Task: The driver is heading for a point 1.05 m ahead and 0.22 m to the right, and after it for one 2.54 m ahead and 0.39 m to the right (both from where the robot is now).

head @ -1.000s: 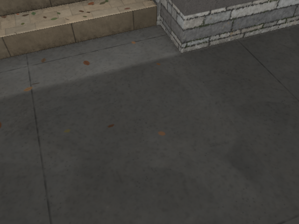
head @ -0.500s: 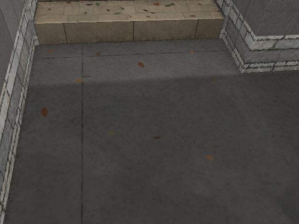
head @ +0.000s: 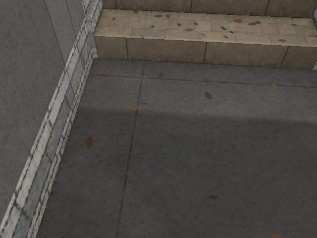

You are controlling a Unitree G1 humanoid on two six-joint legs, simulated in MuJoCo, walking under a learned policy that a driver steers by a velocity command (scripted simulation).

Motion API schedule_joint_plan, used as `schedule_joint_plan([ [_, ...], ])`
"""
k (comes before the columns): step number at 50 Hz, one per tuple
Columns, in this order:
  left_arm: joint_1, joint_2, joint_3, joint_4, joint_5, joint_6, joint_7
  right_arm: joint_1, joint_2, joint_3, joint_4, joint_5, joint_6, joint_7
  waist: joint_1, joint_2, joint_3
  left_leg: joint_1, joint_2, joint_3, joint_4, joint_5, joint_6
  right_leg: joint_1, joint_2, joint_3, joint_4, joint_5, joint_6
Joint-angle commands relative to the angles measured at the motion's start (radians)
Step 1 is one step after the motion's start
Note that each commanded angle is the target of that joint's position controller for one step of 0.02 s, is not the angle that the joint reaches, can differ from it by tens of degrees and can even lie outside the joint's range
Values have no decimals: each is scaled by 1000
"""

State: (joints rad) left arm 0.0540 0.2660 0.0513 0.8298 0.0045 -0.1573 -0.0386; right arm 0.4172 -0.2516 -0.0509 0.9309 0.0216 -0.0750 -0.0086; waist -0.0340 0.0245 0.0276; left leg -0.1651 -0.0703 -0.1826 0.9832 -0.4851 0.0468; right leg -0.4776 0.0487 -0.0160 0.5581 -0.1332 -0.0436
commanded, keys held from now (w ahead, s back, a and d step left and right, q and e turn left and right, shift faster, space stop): w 0.28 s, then w+e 0.72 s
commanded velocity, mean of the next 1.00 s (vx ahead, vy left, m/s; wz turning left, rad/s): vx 0.50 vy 0.00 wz -0.24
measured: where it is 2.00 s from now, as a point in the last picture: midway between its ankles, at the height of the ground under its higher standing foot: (216, 125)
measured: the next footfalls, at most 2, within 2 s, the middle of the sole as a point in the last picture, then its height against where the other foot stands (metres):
left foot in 0.42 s outside the picture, level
right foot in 0.96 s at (203, 192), level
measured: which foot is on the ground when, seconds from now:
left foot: up 0.00-0.40, down 0.42-0.94, up 0.96-1.00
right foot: down 0.00-0.44, up 0.46-0.94, down 0.96-1.00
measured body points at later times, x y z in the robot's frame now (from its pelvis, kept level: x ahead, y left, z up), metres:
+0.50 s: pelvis +0.27 +0.03 +0.01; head +0.29 +0.05 +0.46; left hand +0.27 +0.31 -0.13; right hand +0.45 -0.23 -0.07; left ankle +0.35 +0.13 -0.72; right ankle +0.14 -0.11 -0.65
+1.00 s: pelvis +0.52 -0.07 -0.01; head +0.56 -0.09 +0.44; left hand +0.78 +0.13 -0.10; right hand +0.48 -0.35 -0.15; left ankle +0.37 +0.14 -0.66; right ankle +0.61 -0.17 -0.72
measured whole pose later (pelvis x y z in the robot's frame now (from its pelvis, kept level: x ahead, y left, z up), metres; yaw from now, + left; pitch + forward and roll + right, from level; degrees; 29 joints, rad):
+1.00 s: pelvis +0.52 -0.07 -0.01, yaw -20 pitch +1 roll +2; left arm 0.12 0.28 0.07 0.72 -0.03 -0.03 -0.04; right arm 0.28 -0.29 -0.05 0.90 0.01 -0.07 -0.01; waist -0.03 -0.01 0.07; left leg -0.08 0.11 0.13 0.92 -0.53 -0.06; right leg -0.54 0.01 -0.06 0.69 -0.19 -0.11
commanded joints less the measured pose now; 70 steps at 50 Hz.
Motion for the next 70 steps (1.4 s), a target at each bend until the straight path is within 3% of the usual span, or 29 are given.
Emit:
schedule_joint_plan([
  [1,238,97,31,20,-16,14,8,-35,-140,-9,-100,36,-41,5,128,-102,-156,-592,80,4,452,72,15,637,-382,579,-285,-168,-227],
  [2,172,86,20,14,-3,18,7,-102,-130,-11,-121,19,-42,3,92,-27,-77,-545,119,32,382,128,15,471,-344,465,-312,-21,-218],
  [5,143,65,4,40,9,18,5,-53,-62,-12,-114,-5,-19,5,7,-84,-39,-406,183,76,234,172,10,278,-265,304,-384,113,-207],
  [9,188,129,16,68,-8,20,16,-162,-37,4,-159,-27,-12,4,29,-75,6,-410,202,136,-70,298,-25,248,-240,176,-439,202,-212],
  [11,218,146,18,77,-15,28,20,-250,-28,12,-184,-22,-17,10,62,-81,11,-383,183,162,-240,406,-28,271,-217,133,-440,180,-191],
  [16,334,166,18,115,-33,49,17,-407,-70,18,-235,8,-33,19,119,-89,68,-351,138,180,-432,451,-37,371,-250,170,-407,79,-180],
  [19,308,211,32,94,-32,71,21,-340,-127,-5,-228,-7,-52,25,49,-81,21,-223,106,189,-518,413,-7,430,-262,206,-288,211,-154],
  [20,307,178,20,92,-20,76,22,-241,-171,-27,-196,-15,-58,23,4,-85,-52,-70,87,212,-542,383,11,416,-210,181,-175,306,-133],
  [21,289,130,1,69,-5,73,21,-79,-225,-48,-170,-26,-62,14,-74,-51,-166,169,199,101,-521,385,65,287,-149,138,62,253,-91],
  [22,368,18,-29,45,-7,58,24,64,-332,-76,-133,-46,-51,11,-68,137,-308,489,424,-242,-561,287,178,-29,-12,39,421,-87,-11],
  [23,404,30,-31,49,-41,39,26,94,-284,-68,-116,-49,-45,20,-65,254,-335,506,514,-491,-688,187,247,-196,16,124,601,-483,-1],
  [24,380,111,-10,43,-54,36,29,38,-215,-47,-120,-35,-47,21,-48,165,-213,403,494,-395,-710,72,211,-272,-48,177,696,-428,-7],
  [27,289,120,14,18,-33,62,44,-186,-139,-23,-139,-29,-54,16,31,64,-39,110,399,-88,-804,289,121,-196,-157,152,599,-206,2],
  [30,298,69,17,0,-46,81,43,-182,-156,-29,-110,-56,-57,-2,53,97,-21,65,372,66,-843,393,115,-204,-174,138,576,-85,30],
  [34,233,55,31,-57,-40,106,47,-136,-170,-34,-77,-52,-49,-21,44,74,33,67,367,196,-862,425,106,-306,-169,132,505,94,59],
  [38,63,12,13,-122,-40,110,22,-148,-191,-43,-85,-39,-36,-34,11,50,88,34,334,330,-854,488,67,-251,-156,35,264,267,41],
  [44,-7,64,22,-189,-38,129,-21,-138,-239,-60,-70,-5,-7,-19,-4,51,96,208,385,389,-767,646,60,-174,-136,-52,110,87,-36],
  [46,126,93,41,-170,-35,125,-20,-157,-257,-62,-68,13,6,-19,83,76,1,246,373,418,-540,1067,55,11,-48,-127,84,0,-81],
  [47,303,161,78,-112,-29,127,-8,-163,-255,-59,-69,16,15,-13,170,44,-104,195,325,449,-306,1144,24,250,20,-154,56,36,-120],
  [48,436,261,116,-74,-36,138,17,-126,-210,-43,-86,-14,7,-12,212,-81,-201,-47,275,438,5,838,-31,555,-63,30,51,111,-173],
  [49,383,376,126,-77,-47,138,22,18,-53,5,-139,-59,-22,8,45,-380,-331,-460,62,310,378,-102,-100,859,-310,586,-94,-107,-372],
  [50,404,273,97,-110,-29,121,15,-92,-120,4,-155,1,-65,17,127,-226,-465,-548,64,88,459,-119,-75,891,-386,845,-303,-331,-384],
  [51,393,208,79,-81,-20,102,7,-224,-170,-9,-181,41,-80,16,154,-121,-286,-643,104,99,441,-26,-43,803,-370,732,-330,-258,-312],
  [53,246,146,57,-94,-30,87,14,-260,-147,-4,-184,-8,-88,-5,70,-24,-119,-567,184,97,276,131,-21,510,-282,497,-313,-37,-245],
  [56,193,112,48,-118,-20,84,20,-205,-140,-14,-176,-26,-57,7,10,-54,-90,-460,210,86,153,214,-34,381,-215,380,-370,87,-242],
  [60,257,152,61,-109,-28,75,46,-350,-112,-8,-225,-47,-45,5,52,-41,0,-511,162,123,-132,392,-91,316,-177,304,-405,164,-245],
  [64,307,155,56,-78,-24,80,69,-456,-72,10,-236,-33,-61,29,109,-104,27,-389,109,168,-452,693,-91,288,-137,231,-432,25,-180],
  [67,343,117,39,-32,-12,80,60,-494,-105,1,-251,-21,-69,44,135,-122,54,-405,122,161,-516,762,-50,379,-167,227,-425,10,-159],
  [70,350,145,41,-9,4,87,61,-512,-135,-4,-264,-25,-74,65,130,-105,66,-488,124,151,-532,648,-7,541,-227,222,-368,137,-150],
])
Keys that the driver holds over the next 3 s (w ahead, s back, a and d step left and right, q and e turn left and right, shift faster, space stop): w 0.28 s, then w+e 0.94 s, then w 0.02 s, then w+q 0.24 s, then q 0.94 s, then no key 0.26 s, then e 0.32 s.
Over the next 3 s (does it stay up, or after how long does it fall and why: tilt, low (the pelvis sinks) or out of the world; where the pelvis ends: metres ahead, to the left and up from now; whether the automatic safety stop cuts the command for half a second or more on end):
stays up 1.01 -0.26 0.01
